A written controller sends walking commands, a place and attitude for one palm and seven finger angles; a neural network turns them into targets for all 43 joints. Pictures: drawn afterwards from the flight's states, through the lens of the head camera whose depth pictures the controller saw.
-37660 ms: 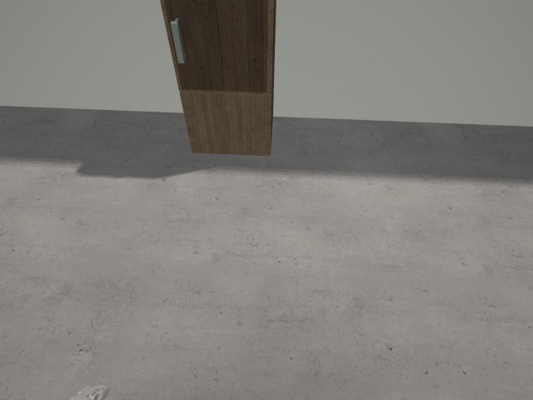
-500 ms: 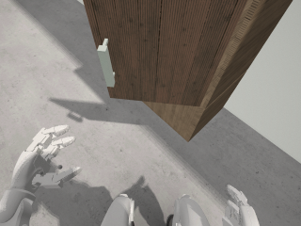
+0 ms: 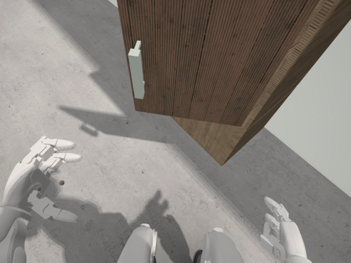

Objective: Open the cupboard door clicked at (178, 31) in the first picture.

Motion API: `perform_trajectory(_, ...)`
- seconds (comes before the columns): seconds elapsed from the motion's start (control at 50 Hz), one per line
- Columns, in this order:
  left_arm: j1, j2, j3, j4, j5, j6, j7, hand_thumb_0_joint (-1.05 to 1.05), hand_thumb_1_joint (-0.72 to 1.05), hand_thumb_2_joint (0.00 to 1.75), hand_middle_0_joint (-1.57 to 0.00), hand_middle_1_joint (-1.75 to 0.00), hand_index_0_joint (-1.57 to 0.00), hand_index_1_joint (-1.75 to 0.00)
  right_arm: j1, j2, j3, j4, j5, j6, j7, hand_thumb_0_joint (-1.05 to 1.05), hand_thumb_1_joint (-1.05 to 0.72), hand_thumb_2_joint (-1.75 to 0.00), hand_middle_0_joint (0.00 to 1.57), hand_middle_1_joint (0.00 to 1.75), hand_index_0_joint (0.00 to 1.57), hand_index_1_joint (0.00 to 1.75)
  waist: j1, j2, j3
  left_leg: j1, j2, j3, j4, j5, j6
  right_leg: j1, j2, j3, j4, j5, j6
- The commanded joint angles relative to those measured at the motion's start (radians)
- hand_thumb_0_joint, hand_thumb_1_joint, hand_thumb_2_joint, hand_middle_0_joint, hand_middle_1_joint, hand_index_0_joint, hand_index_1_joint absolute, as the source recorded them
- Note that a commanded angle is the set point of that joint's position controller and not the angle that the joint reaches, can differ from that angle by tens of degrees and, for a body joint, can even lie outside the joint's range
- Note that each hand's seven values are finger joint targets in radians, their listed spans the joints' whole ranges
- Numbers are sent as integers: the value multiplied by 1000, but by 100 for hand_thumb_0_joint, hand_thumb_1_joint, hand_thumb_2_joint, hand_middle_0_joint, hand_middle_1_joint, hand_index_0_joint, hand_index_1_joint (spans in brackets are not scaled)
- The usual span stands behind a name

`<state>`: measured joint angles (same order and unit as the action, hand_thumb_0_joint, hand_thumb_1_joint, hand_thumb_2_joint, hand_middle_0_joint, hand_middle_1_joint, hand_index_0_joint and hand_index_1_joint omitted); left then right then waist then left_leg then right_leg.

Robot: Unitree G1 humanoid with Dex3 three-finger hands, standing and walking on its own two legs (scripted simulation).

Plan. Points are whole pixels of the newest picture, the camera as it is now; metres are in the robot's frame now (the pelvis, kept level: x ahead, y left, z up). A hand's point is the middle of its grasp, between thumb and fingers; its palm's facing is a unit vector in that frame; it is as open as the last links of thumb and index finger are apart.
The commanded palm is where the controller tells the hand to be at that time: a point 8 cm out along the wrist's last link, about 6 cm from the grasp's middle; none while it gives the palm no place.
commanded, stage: raise the hand with hooked fingers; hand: left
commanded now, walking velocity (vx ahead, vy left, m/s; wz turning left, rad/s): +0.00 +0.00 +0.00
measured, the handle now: (139, 71) +0.60 +0.16 +0.01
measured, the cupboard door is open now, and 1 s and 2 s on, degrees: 40 40 40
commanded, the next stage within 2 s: move the hooked fingers beside the handle in 0.78 s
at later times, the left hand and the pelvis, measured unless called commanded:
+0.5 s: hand (61, 168) +0.29 +0.26 +0.03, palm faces -0.08 -1.00 -0.05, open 13.9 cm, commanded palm +0.27 +0.31 +0.04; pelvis +0.00 -0.01 +0.00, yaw -1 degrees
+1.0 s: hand (62, 167) +0.29 +0.26 +0.03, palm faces -0.06 -1.00 -0.04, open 13.9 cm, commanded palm +0.29 +0.30 +0.04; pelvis +0.00 -0.01 -0.01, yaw +0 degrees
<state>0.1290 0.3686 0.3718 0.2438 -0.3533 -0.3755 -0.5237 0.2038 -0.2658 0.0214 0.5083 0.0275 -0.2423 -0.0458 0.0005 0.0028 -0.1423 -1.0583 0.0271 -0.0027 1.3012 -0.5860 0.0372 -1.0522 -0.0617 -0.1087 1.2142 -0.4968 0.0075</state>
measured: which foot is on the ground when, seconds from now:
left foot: down 0.00-1.00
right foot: down 0.00-1.00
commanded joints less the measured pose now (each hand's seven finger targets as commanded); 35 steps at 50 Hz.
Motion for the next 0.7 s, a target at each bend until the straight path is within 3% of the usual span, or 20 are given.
perform_trajectory(0.0, -122, 212, 109, -176, -35, -53, -21, 0, -50, 30, -30, -120, -30, -120, 33, -177, -78, -115, 7, -40, -14, 0, -90, -90, 20, 30, 20, 30, -4, 112, -319, 251, -22, -71, -234, 336, -39, 148, 74, 23, -118, 133, -38)
perform_trajectory(0.12, -166, 263, 154, -131, -56, -47, -59, 0, -50, 30, -30, -120, -30, -120, 43, -183, -77, -105, 6, -38, -13, 0, -90, -90, 20, 30, 20, 30, -2, 106, -346, 240, -20, -64, -202, 409, -37, 167, 80, 28, -106, 186, -42)
perform_trajectory(0.26, -220, 312, 194, -68, -68, -44, -87, 0, -50, 30, -30, -120, -30, -120, 52, -191, -77, -98, 10, -27, -16, 0, -90, -90, 20, 30, 20, 30, -1, 102, -357, 213, -19, -54, -199, 380, -28, 179, 75, 40, -115, 175, -39)
perform_trajectory(0.3, -192, 289, 178, -78, -74, -45, -94, 0, -50, 30, -30, -120, -30, -120, 52, -188, -80, -105, 13, -30, -13, 0, -90, -90, 20, 30, 20, 30, 3, 110, -369, 222, -20, -50, -202, 379, -27, 185, 72, 44, -121, 176, -37)
perform_trajectory(0.34, -177, 293, 180, -72, -77, -40, -99, 0, -50, 30, -30, -120, -30, -120, 58, -190, -79, -107, 13, -29, -9, 0, -90, -90, 20, 30, 20, 30, 4, 105, -375, 228, -18, -52, -202, 408, -28, 186, 77, 42, -118, 192, -38)
perform_trajectory(0.44, -183, 316, 206, -73, -78, -48, -81, 0, -50, 30, -30, -120, -30, -120, 57, -189, -79, -112, 11, -23, -8, 0, -90, -90, 20, 30, 20, 30, 5, 92, -352, 185, -22, -43, -203, 343, -24, 196, 75, 50, -126, 150, -37)
perform_trajectory(0.52, -194, 300, 189, -73, -78, -58, -71, 0, -50, 30, -30, -120, -30, -120, 57, -186, -77, -115, 12, -21, -12, 0, -90, -90, 20, 30, 20, 30, -4, 99, -323, 166, -23, -39, -200, 310, -20, 186, 77, 55, -130, 122, -40)
perform_trajectory(0.68, -209, 305, 184, -77, -73, -59, -82, 0, -50, 30, -30, -120, -30, -120, 53, -186, -74, -110, 15, -17, -18, 0, -90, -90, 20, 30, 20, 30, -8, 98, -341, 168, -24, -39, -196, 298, -16, 196, 71, 62, -136, 126, -34)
